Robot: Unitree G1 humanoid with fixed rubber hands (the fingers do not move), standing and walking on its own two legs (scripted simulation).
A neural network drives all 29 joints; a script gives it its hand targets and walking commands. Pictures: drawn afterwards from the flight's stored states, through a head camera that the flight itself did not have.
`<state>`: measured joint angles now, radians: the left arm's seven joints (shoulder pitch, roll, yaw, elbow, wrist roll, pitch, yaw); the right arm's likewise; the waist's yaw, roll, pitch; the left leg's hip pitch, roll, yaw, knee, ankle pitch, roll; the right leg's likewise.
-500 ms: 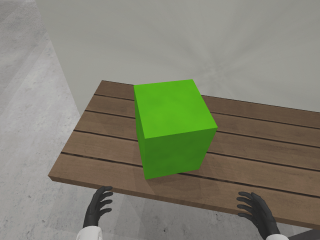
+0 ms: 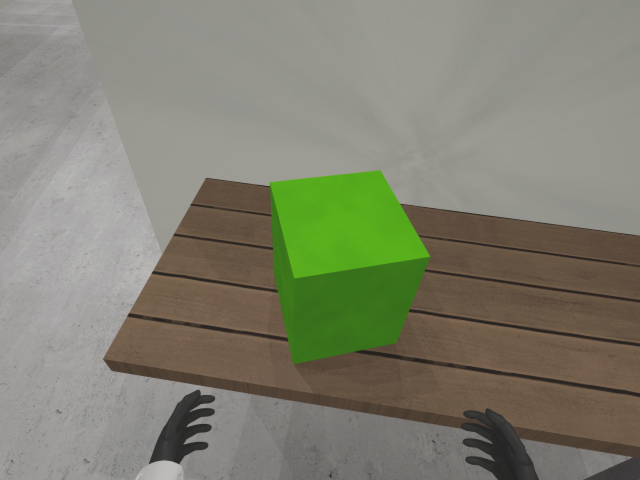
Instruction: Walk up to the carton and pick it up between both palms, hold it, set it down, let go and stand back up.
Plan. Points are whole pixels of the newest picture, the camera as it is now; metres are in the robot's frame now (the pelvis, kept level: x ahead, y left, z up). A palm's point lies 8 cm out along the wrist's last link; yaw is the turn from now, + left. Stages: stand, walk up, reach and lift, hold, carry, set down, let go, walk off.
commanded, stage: let go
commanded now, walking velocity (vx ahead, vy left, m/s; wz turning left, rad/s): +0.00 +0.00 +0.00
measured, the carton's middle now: (336, 267) +0.50 +0.00 -0.06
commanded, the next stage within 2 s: stand in 0.24 s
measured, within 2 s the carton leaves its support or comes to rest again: neither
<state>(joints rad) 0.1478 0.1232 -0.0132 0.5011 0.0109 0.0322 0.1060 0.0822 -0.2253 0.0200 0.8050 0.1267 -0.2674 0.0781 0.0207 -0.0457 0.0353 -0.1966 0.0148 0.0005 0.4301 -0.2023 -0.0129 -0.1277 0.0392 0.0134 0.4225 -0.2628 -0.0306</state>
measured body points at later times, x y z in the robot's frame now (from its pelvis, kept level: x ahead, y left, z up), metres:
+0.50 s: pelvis +0.00 +0.00 -0.01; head -0.07 +0.02 +0.44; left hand +0.09 +0.23 -0.14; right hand +0.10 -0.25 -0.11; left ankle +0.02 +0.13 -0.74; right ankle -0.02 -0.10 -0.74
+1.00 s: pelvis -0.08 +0.02 -0.01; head -0.14 +0.05 +0.44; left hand -0.10 +0.26 -0.17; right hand -0.11 -0.23 -0.15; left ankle +0.02 +0.13 -0.74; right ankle -0.02 -0.10 -0.74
